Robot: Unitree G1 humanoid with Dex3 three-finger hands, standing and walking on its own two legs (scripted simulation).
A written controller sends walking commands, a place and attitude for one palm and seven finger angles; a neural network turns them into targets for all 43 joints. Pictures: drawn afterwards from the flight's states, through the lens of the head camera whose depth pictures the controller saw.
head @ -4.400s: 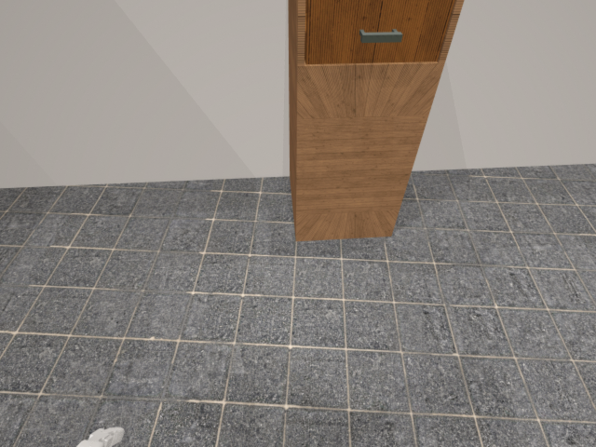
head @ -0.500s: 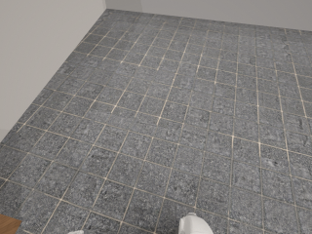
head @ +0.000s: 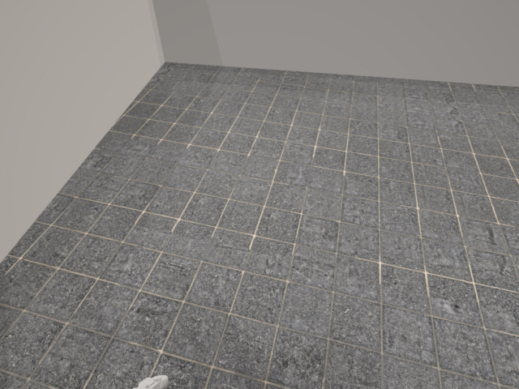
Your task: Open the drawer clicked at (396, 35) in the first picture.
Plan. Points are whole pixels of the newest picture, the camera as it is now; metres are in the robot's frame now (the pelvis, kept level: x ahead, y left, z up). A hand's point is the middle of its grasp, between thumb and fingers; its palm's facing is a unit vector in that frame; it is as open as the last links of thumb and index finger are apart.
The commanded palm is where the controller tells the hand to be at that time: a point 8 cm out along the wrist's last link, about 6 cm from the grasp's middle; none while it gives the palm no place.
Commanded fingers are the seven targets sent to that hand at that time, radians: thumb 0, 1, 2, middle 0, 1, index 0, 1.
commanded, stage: turn to face it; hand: left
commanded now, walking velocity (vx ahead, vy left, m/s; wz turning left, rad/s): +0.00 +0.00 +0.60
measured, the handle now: out of the picture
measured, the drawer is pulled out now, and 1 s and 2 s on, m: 0.00 0.00 0.00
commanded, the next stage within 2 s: none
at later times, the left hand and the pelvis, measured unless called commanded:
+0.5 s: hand out of the picture +0.04 +0.23 -0.15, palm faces +0.28 -0.92 -0.27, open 7.4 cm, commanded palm none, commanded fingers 0.00 0.90 0.90 -0.20 -0.30 -0.20 -0.30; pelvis -0.01 +0.00 +0.01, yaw +15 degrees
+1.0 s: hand out of the picture -0.10 +0.14 -0.15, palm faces +0.56 -0.78 -0.28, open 7.3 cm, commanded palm none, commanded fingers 0.00 0.90 0.90 -0.20 -0.30 -0.20 -0.30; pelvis -0.02 -0.06 +0.01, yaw +35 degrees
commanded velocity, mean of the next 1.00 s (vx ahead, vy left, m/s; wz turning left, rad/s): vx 0.00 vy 0.00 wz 0.60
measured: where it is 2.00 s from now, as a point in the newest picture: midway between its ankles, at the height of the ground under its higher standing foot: outside the picture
